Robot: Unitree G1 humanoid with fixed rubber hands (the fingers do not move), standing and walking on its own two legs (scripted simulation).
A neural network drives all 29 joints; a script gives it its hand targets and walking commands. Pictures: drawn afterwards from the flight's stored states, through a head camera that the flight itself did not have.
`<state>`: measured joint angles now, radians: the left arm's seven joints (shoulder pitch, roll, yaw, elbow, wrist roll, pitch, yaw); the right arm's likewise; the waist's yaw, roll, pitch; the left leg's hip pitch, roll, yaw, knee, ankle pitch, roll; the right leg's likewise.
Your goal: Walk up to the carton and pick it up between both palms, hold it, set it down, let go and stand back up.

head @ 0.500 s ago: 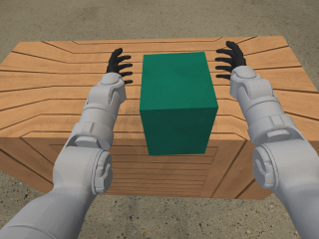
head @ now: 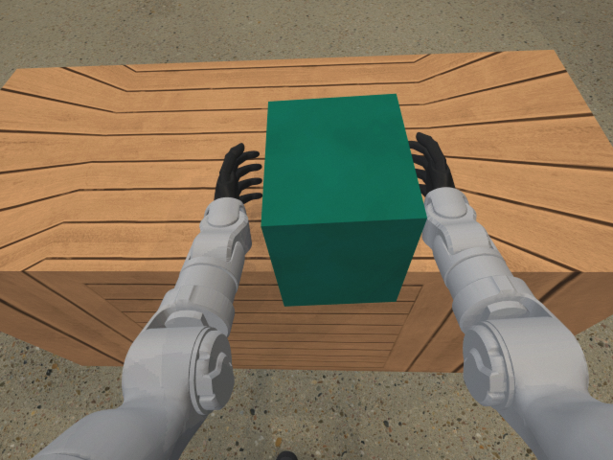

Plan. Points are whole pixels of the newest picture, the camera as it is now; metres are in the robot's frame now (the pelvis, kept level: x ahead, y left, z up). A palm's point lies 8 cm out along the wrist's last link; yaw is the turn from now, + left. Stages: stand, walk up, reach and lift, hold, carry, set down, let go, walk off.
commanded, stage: reach and lift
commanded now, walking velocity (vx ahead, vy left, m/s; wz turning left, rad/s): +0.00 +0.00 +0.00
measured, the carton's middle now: (336, 207) +0.44 +0.01 +0.03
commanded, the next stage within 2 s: none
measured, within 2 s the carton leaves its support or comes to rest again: leaves its support in 1.80 s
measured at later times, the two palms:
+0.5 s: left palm (240, 220) +0.41 +0.14 +0.05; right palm (432, 204) +0.43 -0.12 +0.05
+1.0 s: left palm (241, 221) +0.41 +0.14 +0.04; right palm (429, 205) +0.43 -0.12 +0.04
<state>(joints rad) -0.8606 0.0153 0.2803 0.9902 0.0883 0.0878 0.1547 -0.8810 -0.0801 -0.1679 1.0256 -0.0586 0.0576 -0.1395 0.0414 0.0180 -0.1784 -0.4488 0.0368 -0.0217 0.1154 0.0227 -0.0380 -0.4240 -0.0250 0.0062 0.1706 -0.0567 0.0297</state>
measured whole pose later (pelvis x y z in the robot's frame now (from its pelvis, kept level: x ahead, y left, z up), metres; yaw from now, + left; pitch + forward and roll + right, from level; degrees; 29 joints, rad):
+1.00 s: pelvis +0.01 +0.00 +0.00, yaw -1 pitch +20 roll +0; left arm -0.72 -0.14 0.52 0.90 0.40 -0.11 0.11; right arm -0.77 0.07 -0.44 1.00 -0.32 -0.15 -0.09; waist 0.04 -0.01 -0.23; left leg -0.44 0.05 -0.01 0.03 0.05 -0.04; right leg -0.41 -0.01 0.00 0.06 -0.01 0.02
